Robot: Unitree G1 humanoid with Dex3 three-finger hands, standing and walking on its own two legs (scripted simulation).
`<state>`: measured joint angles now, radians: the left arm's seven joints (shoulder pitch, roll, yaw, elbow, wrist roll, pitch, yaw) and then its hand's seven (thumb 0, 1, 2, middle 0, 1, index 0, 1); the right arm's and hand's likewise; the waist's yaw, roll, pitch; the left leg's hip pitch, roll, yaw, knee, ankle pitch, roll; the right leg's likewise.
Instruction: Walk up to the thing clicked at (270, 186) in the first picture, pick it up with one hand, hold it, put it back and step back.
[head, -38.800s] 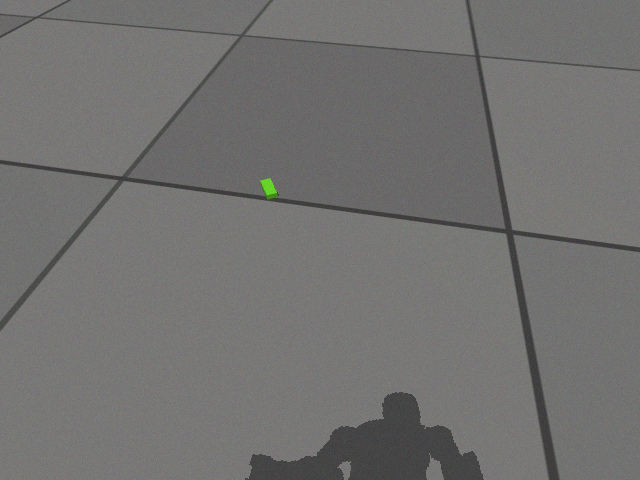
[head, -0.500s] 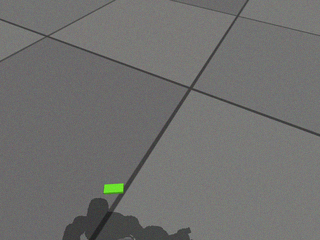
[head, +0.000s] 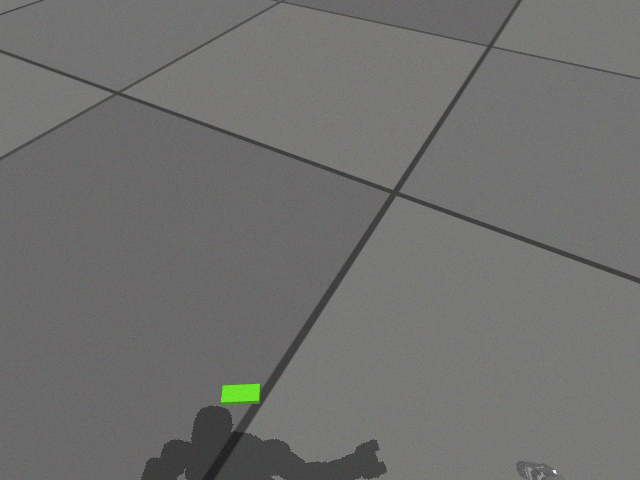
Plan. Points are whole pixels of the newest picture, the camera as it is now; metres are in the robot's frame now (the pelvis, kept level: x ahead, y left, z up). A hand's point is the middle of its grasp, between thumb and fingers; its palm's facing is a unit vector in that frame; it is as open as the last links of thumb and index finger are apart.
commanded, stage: walk up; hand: left
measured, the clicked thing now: (241, 394) +0.49 +0.27 -0.76
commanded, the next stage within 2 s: none
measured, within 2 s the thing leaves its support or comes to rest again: neither
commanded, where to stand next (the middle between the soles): +0.11 +0.02 m, yaw +1 degrees
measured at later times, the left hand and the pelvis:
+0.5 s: hand out of the picture +0.07 +0.26 -0.16, palm faces -0.02 -0.95 -0.31, open 7.4 cm; pelvis +0.00 +0.01 +0.01, yaw +0 degrees
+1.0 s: hand out of the picture +0.07 +0.25 -0.15, palm faces -0.02 -0.89 -0.46, open 7.4 cm; pelvis +0.03 -0.04 -0.02, yaw +0 degrees
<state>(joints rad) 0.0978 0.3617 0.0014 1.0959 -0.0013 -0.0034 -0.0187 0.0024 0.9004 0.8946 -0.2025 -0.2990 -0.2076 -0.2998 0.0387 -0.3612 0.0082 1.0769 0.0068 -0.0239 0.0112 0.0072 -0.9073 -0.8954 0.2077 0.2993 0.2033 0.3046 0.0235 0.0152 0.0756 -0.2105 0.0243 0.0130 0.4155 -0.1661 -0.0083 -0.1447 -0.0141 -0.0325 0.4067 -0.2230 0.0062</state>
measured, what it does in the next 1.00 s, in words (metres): steps on the spot: right foot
